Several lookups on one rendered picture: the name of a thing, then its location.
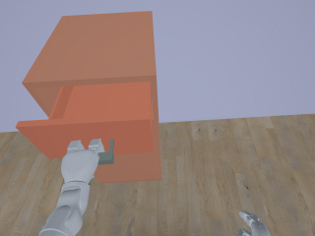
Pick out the robot right hand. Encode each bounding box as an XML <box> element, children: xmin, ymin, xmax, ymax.
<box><xmin>235</xmin><ymin>209</ymin><xmax>271</xmax><ymax>236</ymax></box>

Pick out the robot left forearm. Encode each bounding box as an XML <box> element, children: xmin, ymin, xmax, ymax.
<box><xmin>38</xmin><ymin>180</ymin><xmax>90</xmax><ymax>236</ymax></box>

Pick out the cabinet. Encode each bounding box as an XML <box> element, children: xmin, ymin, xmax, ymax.
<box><xmin>22</xmin><ymin>11</ymin><xmax>162</xmax><ymax>184</ymax></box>

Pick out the drawer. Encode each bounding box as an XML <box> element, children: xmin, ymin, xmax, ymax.
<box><xmin>16</xmin><ymin>82</ymin><xmax>154</xmax><ymax>158</ymax></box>

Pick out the robot left hand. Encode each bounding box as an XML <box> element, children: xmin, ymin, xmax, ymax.
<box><xmin>61</xmin><ymin>138</ymin><xmax>105</xmax><ymax>184</ymax></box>

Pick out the handle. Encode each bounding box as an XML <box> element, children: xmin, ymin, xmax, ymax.
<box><xmin>65</xmin><ymin>139</ymin><xmax>114</xmax><ymax>165</ymax></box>

